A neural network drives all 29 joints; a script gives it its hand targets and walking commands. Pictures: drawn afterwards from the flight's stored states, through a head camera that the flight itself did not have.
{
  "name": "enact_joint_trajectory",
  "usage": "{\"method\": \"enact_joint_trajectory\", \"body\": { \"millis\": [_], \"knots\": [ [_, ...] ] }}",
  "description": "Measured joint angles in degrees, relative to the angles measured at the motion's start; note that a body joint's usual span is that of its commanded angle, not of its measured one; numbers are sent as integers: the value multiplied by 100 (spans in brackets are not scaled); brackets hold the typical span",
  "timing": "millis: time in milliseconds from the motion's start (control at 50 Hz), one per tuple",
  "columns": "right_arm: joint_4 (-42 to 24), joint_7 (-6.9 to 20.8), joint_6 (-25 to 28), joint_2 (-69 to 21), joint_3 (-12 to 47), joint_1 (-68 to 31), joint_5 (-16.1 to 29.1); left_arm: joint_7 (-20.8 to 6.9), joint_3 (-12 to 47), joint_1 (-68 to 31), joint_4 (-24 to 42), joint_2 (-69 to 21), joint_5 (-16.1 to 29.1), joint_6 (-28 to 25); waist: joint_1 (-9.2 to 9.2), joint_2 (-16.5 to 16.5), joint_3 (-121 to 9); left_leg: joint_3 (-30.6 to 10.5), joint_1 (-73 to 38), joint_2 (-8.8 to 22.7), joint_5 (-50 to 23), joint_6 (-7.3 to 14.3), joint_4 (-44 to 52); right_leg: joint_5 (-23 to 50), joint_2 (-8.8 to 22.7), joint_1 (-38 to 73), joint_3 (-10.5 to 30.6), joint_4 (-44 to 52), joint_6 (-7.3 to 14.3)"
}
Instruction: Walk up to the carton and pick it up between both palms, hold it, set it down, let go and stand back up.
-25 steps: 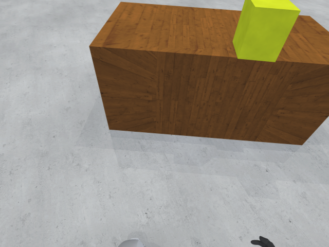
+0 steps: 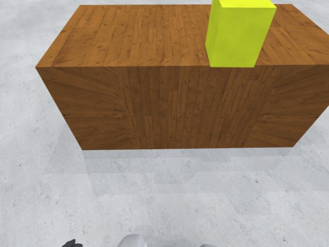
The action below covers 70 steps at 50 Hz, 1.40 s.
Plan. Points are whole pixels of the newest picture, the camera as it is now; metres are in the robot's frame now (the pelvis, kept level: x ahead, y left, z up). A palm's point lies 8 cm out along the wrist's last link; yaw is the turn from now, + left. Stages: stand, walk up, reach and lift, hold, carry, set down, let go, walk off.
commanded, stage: walk up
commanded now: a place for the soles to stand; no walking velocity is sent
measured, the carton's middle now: (234, 29) +0.97 -0.30 +0.08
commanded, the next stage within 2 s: none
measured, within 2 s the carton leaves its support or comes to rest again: neither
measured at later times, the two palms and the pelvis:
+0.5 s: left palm (117, 185) +0.31 +0.16 -0.09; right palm (307, 218) +0.22 -0.38 -0.11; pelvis +0.19 -0.10 +0.00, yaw -2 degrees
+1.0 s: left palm (151, 147) +0.46 +0.06 -0.10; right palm (310, 153) +0.41 -0.47 -0.08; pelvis +0.35 -0.19 +0.01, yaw -2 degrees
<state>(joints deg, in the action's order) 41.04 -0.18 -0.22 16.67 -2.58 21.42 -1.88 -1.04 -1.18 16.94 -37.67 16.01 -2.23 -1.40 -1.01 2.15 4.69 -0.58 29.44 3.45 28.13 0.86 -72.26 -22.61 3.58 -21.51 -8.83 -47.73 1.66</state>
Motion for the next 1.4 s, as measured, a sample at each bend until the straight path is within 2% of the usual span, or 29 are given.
{"method": "enact_joint_trajectory", "body": {
  "millis": [60, 120, 140, 180, 220, 260, 340, 400, 440, 480, 520, 580, 620, 680, 720, 740, 800, 840, 880, 940, 1020, 1060, 1080, 1120, 1180, 1260, 1300, 1320, 1400],
  "knots": [
    [-183, 48, 81, -145, -5, -209, 55, 28, 22, 128, -173, 59, -30, 38, -84, -71, 64, 265, 99, 2, -11, -11, 1096, -152, 5, 340, -137, 166, -3],
    [-460, 65, 261, -276, -4, -313, 53, -3, 28, 328, -307, 168, 2, 138, -146, -252, 73, 462, -256, -127, -760, 144, 2546, -488, 80, 527, -154, -17, -34],
    [-559, 41, 329, -296, 0, -326, 11, -20, 22, 410, -347, 192, 14, 187, -142, -340, 56, 483, -302, -190, -1105, 174, 2582, -645, 134, 470, -78, -298, -3],
    [-619, -62, 361, -346, 62, -382, -64, -67, -1, 490, -450, 234, 4, 380, -91, -550, 21, 582, -367, -248, -979, 148, 2375, -925, 55, 126, 392, -1275, -52],
    [-557, -186, 333, -384, 128, -421, -110, -108, -24, 455, -506, 264, -32, 554, -57, -737, 16, 677, -579, -250, -775, 118, 2449, -764, -2, -329, 682, -2224, -170],
    [-433, -260, 352, -395, 164, -426, -155, -135, -56, 364, -481, 254, -71, 592, -28, -853, 43, 753, -846, -190, -736, 39, 2677, -523, 47, -722, 790, -2579, -286],
    [-173, -259, 417, -294, 172, -355, -176, -263, -120, 156, -250, 120, -23, 478, 60, -850, 101, 829, -1356, -4, -732, -145, 3164, -250, 322, -1088, 870, -1626, -348],
    [-64, -209, 393, -147, 111, -238, -153, -366, -147, 22, -79, -6, 23, 329, 173, -677, 94, 799, -1600, 205, -580, -279, 3255, 138, 453, -969, 794, -391, -210],
    [7, -178, 323, -61, 62, -108, -130, -408, -172, 8, 51, -39, 31, 202, 220, -523, 45, 706, -1653, 406, -292, -270, 3022, 482, 398, -643, 615, 355, -98],
    [54, -155, 199, 2, 20, 35, -75, -380, -186, -3, 179, -34, 12, 63, 190, -321, 15, 377, -1431, 579, 132, -67, 2232, 866, 210, -569, 417, 246, -150],
    [92, -142, 37, 43, -10, 97, 14, -276, -113, -71, 202, -31, 44, 35, 115, -198, 9, -164, -929, 292, 348, 35, 920, 487, 143, -560, 260, -112, -113],
    [93, -116, -57, 65, -23, 13, 29, -91, -28, -95, 127, -33, 35, 72, 9, -76, 73, -244, -287, -3, 143, 58, -191, 140, 98, -318, 51, -189, -9],
    [26, -81, -28, 19, -38, -81, 17, -20, -4, -53, 19, -20, 5, 95, -35, -54, 115, -59, -64, -50, 173, 9, -13, 38, 86, -108, -76, -108, 15],
    [-146, -41, 67, -136, -36, -225, 66, 13, 20, 45, -146, 60, -26, 146, -96, -142, 158, 264, -63, -72, 166, 9, 1175, -102, 94, 179, -228, 26, 24],
    [-332, -36, 197, -232, -26, -249, 62, -2, 38, 157, -228, 138, -7, 223, -121, -250, 142, 418, -344, -162, -405, 116, 2300, -293, 130, 274, -264, -81, 10],
    [-439, -52, 272, -269, -21, -237, 22, -14, 40, 231, -262, 172, 0, 272, -120, -336, 113, 431, -411, -229, -805, 156, 2466, -455, 173, 245, -217, -275, 30],
    [-511, -195, 288, -375, 85, -283, -93, -75, 4, 313, -410, 249, -22, 560, -57, -651, 47, 554, -564, -294, -709, 108, 2347, -932, 22, -196, 428, -1540, -128],
    [-438, -297, 279, -411, 137, -316, -150, -100, -25, 259, -443, 264, -63, 668, -27, -804, 61, 621, -795, -262, -626, 51, 2532, -725, 2, -577, 643, -2240, -263],
    [-337, -340, 316, -406, 159, -333, -190, -130, -62, 183, -390, 238, -84, 657, 4, -874, 103, 670, -1040, -171, -638, -58, 2774, -545, 70, -870, 765, -2373, -360],
    [-218, -329, 365, -312, 153, -325, -204, -228, -108, 39, -219, 135, -41, 576, 79, -828, 180, 688, -1350, 14, -636, -216, 3062, -342, 276, -1055, 852, -1652, -377],
    [-133, -274, 299, -113, 64, -215, -156, -363, -147, -130, 33, -12, 25, 388, 191, -573, 199, 582, -1548, 369, -368, -404, 2981, 290, 413, -740, 686, -19, -173],
    [-109, -242, 192, -40, 27, -101, -107, -359, -169, -152, 171, -14, 19, 224, 193, -406, 170, 360, -1402, 601, -49, -249, 2440, 872, 259, -529, 499, 329, -119],
    [-86, -233, 112, -16, 9, -72, -39, -323, -149, -192, 207, -14, 17, 173, 162, -343, 171, 110, -1209, 568, 216, -159, 1940, 785, 200, -586, 425, 83, -132],
    [-49, -240, -57, 44, -13, -73, 58, -210, -65, -289, 210, -49, 54, 158, 86, -231, 200, -341, -737, 261, 488, -72, 723, 430, 147, -565, 289, -193, -100],
    [-45, -219, -132, 83, -33, -182, 86, -23, 15, -335, 124, -103, 31, 186, 6, -108, 256, -328, -217, -50, 328, -51, -141, 201, 121, -366, 106, -189, -9],
    [-177, -139, -98, -27, -6, -395, 109, 118, 88, -252, -50, -95, 26, 194, -10, -90, 297, 69, -179, -184, 323, -132, 925, 125, 137, -108, -93, -13, 17],
    [-251, -98, -58, -110, 34, -506, 118, 137, 146, -191, -91, -53, 86, 222, 3, -123, 300, 215, -439, -227, -264, -80, 1988, 54, 153, -44, -164, -17, 11],
    [-288, -76, -27, -136, 56, -549, 110, 128, 180, -162, -105, -33, 136, 240, 25, -128, 280, 204, -584, -254, -854, -13, 2491, -5, 159, -38, -206, -63, 1],
    [-123, 0, -42, -275, 195, -837, 215, 95, 214, -169, -263, -29, 295, 360, -26, -274, 181, 167, -764, -290, -838, -25, 2725, 18, 137, 188, -219, 230, 2]
  ]
}}
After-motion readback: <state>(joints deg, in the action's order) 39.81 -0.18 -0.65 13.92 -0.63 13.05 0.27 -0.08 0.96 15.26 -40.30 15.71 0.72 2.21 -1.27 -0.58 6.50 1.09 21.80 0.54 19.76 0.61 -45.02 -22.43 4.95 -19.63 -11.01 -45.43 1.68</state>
